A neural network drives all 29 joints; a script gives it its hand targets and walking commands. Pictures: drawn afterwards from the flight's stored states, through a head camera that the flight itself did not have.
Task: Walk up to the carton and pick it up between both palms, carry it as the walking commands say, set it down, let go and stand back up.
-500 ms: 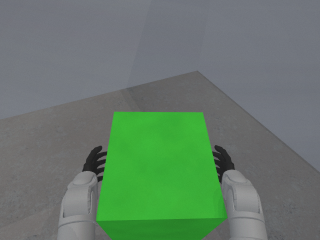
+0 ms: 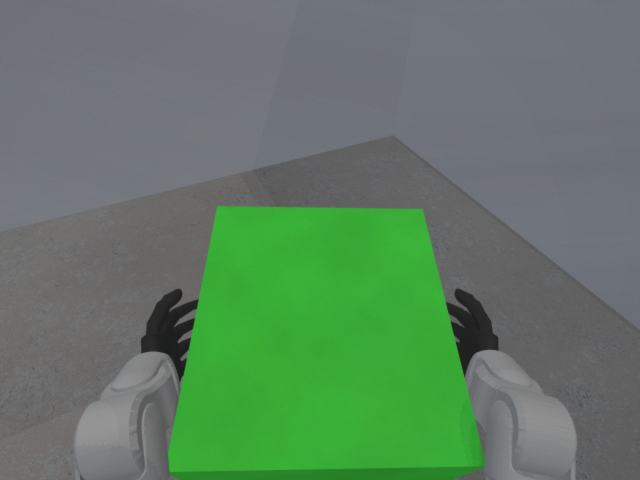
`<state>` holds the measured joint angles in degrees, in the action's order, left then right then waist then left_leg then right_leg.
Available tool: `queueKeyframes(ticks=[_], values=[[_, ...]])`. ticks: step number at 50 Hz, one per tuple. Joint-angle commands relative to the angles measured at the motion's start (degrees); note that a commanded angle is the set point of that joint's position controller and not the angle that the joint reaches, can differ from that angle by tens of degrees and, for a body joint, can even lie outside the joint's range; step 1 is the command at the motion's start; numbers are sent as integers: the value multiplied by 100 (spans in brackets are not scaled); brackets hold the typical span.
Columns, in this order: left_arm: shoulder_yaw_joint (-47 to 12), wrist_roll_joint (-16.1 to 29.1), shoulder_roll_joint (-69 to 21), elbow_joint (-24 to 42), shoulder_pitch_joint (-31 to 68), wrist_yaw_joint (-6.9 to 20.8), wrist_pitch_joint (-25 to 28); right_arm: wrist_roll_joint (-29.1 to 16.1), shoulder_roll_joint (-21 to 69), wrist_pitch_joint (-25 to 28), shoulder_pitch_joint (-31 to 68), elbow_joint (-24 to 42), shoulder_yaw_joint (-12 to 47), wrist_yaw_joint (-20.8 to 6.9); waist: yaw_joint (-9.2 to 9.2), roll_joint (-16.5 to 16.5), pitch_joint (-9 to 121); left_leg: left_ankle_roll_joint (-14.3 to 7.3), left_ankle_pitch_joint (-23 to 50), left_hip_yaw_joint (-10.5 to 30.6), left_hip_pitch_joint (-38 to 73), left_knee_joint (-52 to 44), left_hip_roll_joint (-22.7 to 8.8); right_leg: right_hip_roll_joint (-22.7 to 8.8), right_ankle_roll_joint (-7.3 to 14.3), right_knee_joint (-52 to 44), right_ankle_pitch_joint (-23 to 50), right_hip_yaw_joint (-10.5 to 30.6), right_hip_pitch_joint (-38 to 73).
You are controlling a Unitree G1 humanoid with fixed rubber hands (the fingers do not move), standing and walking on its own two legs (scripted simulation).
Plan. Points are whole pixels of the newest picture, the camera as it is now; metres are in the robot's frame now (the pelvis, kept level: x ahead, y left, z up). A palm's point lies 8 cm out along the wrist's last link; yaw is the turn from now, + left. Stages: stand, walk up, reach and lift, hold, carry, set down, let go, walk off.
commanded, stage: carry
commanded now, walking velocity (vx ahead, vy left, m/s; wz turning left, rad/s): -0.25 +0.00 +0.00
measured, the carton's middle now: (319, 357) +0.27 +0.00 +0.03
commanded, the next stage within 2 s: none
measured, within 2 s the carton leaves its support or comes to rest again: neither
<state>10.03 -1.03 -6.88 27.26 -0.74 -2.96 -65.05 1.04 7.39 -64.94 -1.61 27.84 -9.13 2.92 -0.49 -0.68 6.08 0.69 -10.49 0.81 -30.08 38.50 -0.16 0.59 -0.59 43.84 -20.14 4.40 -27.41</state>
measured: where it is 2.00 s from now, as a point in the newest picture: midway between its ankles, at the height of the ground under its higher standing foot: outside the picture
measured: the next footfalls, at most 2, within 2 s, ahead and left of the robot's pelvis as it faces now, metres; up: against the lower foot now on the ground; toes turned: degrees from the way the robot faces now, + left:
left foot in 0.42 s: -0.11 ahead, +0.11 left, +0.00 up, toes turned +5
right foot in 0.76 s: -0.20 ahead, -0.12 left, +0.00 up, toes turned -6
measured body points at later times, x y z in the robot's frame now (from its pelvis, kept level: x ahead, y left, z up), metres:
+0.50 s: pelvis -0.13 +0.01 +0.02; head -0.16 +0.02 +0.47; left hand +0.11 +0.19 +0.09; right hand +0.11 -0.15 +0.10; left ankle -0.15 +0.10 -0.71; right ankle -0.04 -0.11 -0.68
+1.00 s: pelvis -0.30 -0.01 +0.02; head -0.31 -0.02 +0.47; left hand -0.06 +0.15 +0.10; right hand -0.08 -0.20 +0.10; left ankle -0.34 +0.11 -0.66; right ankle -0.24 -0.12 -0.71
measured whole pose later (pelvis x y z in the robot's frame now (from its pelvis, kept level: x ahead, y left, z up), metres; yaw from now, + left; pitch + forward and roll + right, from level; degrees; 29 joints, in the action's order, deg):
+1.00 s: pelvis -0.30 -0.01 +0.02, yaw -1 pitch +3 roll +2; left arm 8.7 -0.3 -7.8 30.5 -4.8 -3.6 -64.2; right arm -1.2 7.2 -65.5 -4.4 31.2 -9.0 4.0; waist 1.4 -0.6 5.0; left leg 0.9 -27.6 -3.6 -25.3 54.5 -0.7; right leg -2.9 1.8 31.3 -10.4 -3.8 -23.7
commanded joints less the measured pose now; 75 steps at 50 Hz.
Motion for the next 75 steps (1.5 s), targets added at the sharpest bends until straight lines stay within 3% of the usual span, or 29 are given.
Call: queueKeyframes(ticks=[1, 5, 6, 7, 8, 11, 19, 21, 22, 23, 25, 27, 33, 36, 38, 39, 40, 41, 43, 46, 53, 55, 57, 58, 60, 62, 72, 74, 75], values=[[-4562, 1583, -4032, 978, 2570, 437, -164, -1422, 3926, -139, 2446, 866, 4306, -339, -17, 1451, 1266, -822, -1046, 1643, 305, -2233, -1669, 137, 102, 1102, -873, -712, 343], [-4476, 1660, -4014, 926, 2554, 438, -219, -1305, 3967, -236, 2276, 792, 4224, -236, -62, 818, 1160, -418, -1009, 786, 131, -1478, -1137, -167, 246, -803, -306, -594, 1033], [-4396, 1618, -3948, 868, 2457, 436, -233, -1258, 3911, -255, 2184, 734, 4189, -207, -90, 188, 1173, -224, -973, 398, -156, -636, -749, -443, 375, -1606, -243, -78, 1454], [-4277, 1506, -3829, 730, 2337, 422, -244, -1186, 3749, -301, 2053, 738, 4166, -218, -118, -1654, 928, 86, -1718, -461, -864, 1147, 102, -1923, 915, -2834, -856, 1954, 958], [-4242, 1450, -3847, 694, 2245, 418, -238, -1225, 3779, -280, 2278, 809, 4251, -230, -69, -1604, 739, 55, -1952, -145, -609, 2739, 61, -2457, 1230, -3149, -18, 2329, 173], [-4262, 1420, -4043, 957, 2451, 442, -167, -1440, 4264, -220, 2596, 824, 4391, -327, -28, -645, 710, -4, -1127, -132, 15, 3587, -89, -1739, 945, -2739, 400, 717, -68], [-4111, 1178, -3605, 628, 1795, 289, -239, -1381, 3821, -311, 2039, 520, 4201, -258, -7, -1064, 1410, -87, -1167, -703, 1361, -1302, 151, -1484, 668, -2071, 2165, 656, 1531], [-4130, 1184, -3538, 548, 1771, 272, -260, -1314, 3721, -340, 2005, 388, 4060, -290, -40, 54, 1297, -199, -267, 304, 2354, -1976, -876, -1077, 204, -1246, 1337, 154, 395], [-4289, 1271, -3628, 764, 1975, 289, -249, -1253, 3766, -288, 1899, 282, 4017, -303, -20, 1466, 1030, -668, 1840, 1469, 2230, -1754, -2045, -477, -132, -593, 257, -521, -546], [-4365, 1379, -3752, 841, 2373, 324, -218, -1299, 3922, -247, 2082, 417, 4086, -343, 85, 1693, 772, -1170, 3419, 1364, 1576, -1711, -2490, -376, -159, 763, -958, -852, -534], [-4472, 1509, -4149, 792, 2687, 410, -152, -1316, 4115, -158, 2256, 600, 4079, -421, 73, 875, 642, -1223, 3699, 680, 1219, -1516, -2035, -304, -153, 2289, -754, -498, -450], [-4633, 1587, -4271, 786, 2752, 436, -108, -1279, 4090, -73, 2243, 645, 4013, -433, 36, 895, 668, -1024, 3175, 240, 1285, -1363, -1621, -207, -148, 2580, -423, -543, -600], [-4707, 1651, -4169, 932, 2384, 413, -62, -1260, 3994, 7, 1969, 822, 4067, -376, 81, 1313, 1181, -992, 2708, 759, 2111, -1331, -1615, -50, -90, 354, -798, -946, -100], [-4541, 1577, -4091, 771, 1997, 443, -72, -1271, 3968, -2, 1854, 864, 4194, -334, 22, 1155, 1460, -837, 2843, 678, 2217, -959, -1533, -55, -39, -1546, 162, -1110, 734], [-4359, 1494, -4003, 695, 1819, 486, -53, -1297, 3961, 13, 1826, 874, 4290, -307, 34, 348, 1484, -390, 1803, 378, 1297, -300, -1139, -755, 85, -2355, 1104, -376, 1818], [-4317, 1456, -3891, 626, 1778, 510, -16, -1288, 3913, -1, 1844, 978, 4353, -322, 32, -1047, 1415, -57, -7, -124, 134, 191, -634, -1825, 517, -1916, 3818, 684, 2333], [-4355, 1475, -4032, 676, 1858, 516, 19, -1397, 3963, -2, 2172, 1104, 4466, -380, -20, -1843, 1269, 37, -2104, -513, -117, 1407, -364, -2373, 1084, -2015, 4873, 925, 1926], [-4378, 1475, -4167, 828, 1922, 529, 59, -1512, 4195, 29, 2296, 1104, 4601, -431, -36, -1380, 1120, 23, -2362, -273, -156, 2453, -285, -2434, 1300, -2102, 5124, 870, 1626], [-4318, 1360, -4165, 986, 1978, 542, 139, -1679, 4360, 77, 2571, 1124, 4744, -498, -42, -622, 976, -16, -1835, -98, -40, 3138, -228, -2026, 1210, -1996, 4213, 280, 1210], [-4318, 1313, -4059, 1106, 1915, 528, 195, -1699, 4317, 103, 2472, 1131, 4801, -485, 11, -770, 1014, 28, -1581, -354, 51, 2477, -147, -1623, 852, -2038, 3002, 22, 1298], [-4381, 1237, -3668, 949, 1618, 412, 1, -1480, 3846, -76, 1837, 772, 4460, -399, 7, -1051, 1405, -74, -1325, -665, 1185, -931, 102, -1670, 785, -2223, 2340, 596, 1687], [-4422, 1271, -3619, 885, 1654, 397, -39, -1390, 3797, -113, 1786, 625, 4283, -403, -2, -387, 1337, -145, -717, -95, 2061, -1928, -470, -1359, 308, -1732, 1577, 241, 846], [-4696, 1483, -3740, 1225, 2242, 442, -38, -1282, 3865, -46, 1779, 533, 4152, -419, 83, 1835, 626, -971, 1066, 1800, 1431, -2231, -2403, -412, -176, 144, -736, -921, -590], [-4651, 1493, -3911, 1091, 2422, 454, -31, -1313, 3929, -41, 1930, 640, 4142, -451, 113, 1473, 466, -1222, 1978, 1572, 1175, -2186, -2500, -323, -139, 1409, -1090, -629, -658], [-4727, 1578, -4217, 930, 2536, 514, -17, -1289, 4006, 24, 2051, 751, 4099, -497, 46, 784, 392, -1017, 1469, 678, 911, -1899, -1816, -278, -141, 2491, -534, -391, -643], [-4853, 1663, -4255, 964, 2576, 510, 11, -1246, 3941, 70, 2003, 809, 4037, -488, 24, 914, 515, -841, 1304, 295, 1095, -1721, -1447, -166, -178, 2608, -336, -492, -710], [-4526, 1541, -4051, 831, 1828, 450, -28, -1335, 3911, 24, 1776, 1031, 4284, -375, 47, 1076, 1445, -707, 1499, 851, 1998, -1527, -1533, 5, -48, -1857, 36, -1074, 1082], [-4325, 1455, -3935, 776, 1699, 487, -8, -1357, 3895, 21, 1800, 1030, 4369, -341, 47, 164, 1327, -258, 441, 472, 877, -843, -1062, -793, 82, -2694, 512, -220, 2114], [-4272, 1382, -3881, 669, 1680, 498, 42, -1370, 3839, -2, 1937, 1218, 4466, -375, 12, -1452, 1080, 77, -930, -250, -154, -126, -426, -2023, 652, -2538, 2102, 1030, 2059]])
